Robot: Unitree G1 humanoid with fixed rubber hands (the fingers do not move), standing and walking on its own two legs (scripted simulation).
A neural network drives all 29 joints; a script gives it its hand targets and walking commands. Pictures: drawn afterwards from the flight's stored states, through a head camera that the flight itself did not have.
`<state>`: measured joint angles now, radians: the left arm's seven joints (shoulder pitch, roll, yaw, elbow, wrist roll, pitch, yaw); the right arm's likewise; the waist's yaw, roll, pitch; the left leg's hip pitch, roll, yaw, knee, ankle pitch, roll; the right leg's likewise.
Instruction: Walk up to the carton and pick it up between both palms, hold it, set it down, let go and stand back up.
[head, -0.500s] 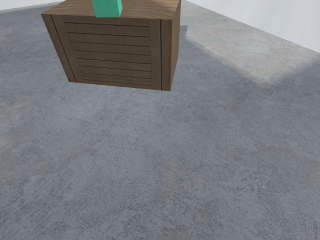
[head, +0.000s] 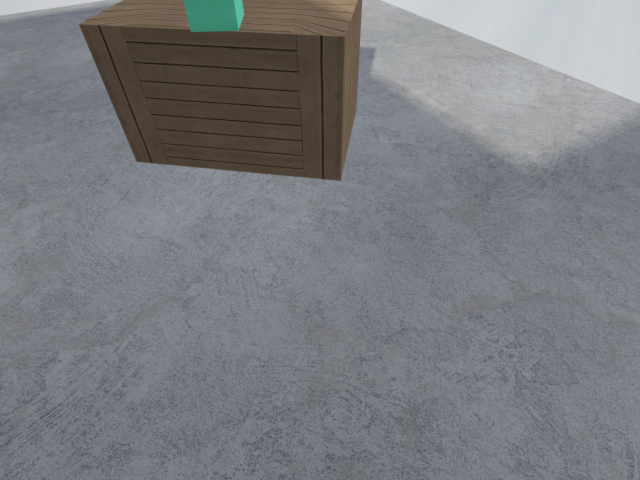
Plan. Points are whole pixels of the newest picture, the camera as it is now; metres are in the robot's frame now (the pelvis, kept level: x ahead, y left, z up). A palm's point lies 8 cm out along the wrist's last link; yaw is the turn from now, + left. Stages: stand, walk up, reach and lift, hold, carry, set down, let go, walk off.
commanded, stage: stand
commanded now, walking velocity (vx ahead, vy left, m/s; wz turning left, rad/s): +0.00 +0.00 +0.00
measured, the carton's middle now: out of the picture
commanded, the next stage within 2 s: none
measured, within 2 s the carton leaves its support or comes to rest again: neither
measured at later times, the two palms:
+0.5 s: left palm out of the picture +0.06 +0.26 -0.12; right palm out of the picture +0.08 -0.25 -0.12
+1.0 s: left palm out of the picture +0.07 +0.26 -0.12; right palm out of the picture +0.08 -0.26 -0.12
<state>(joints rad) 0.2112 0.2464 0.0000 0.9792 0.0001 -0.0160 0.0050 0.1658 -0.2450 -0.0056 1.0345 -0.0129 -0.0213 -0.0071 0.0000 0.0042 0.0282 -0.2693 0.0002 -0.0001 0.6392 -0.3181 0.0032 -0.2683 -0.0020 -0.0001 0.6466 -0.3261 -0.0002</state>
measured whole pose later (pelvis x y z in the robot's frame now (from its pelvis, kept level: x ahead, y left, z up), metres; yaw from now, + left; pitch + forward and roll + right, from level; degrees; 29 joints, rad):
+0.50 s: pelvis +0.00 +0.00 +0.00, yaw +0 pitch -3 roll +0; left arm 0.21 0.25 0.00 0.99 0.00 -0.02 0.01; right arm 0.15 -0.25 -0.01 1.05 -0.01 -0.02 -0.01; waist 0.00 0.00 0.03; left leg -0.25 0.00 0.00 0.60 -0.30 0.00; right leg -0.25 0.00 0.00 0.61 -0.30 0.00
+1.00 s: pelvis +0.00 +0.00 +0.01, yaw +0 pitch -3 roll +0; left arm 0.21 0.25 0.00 1.00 0.00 -0.02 0.01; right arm 0.15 -0.25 -0.01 1.05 -0.01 -0.02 -0.01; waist 0.00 0.00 0.03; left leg -0.24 0.00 0.00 0.58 -0.29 0.00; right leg -0.24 0.00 0.00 0.59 -0.30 0.00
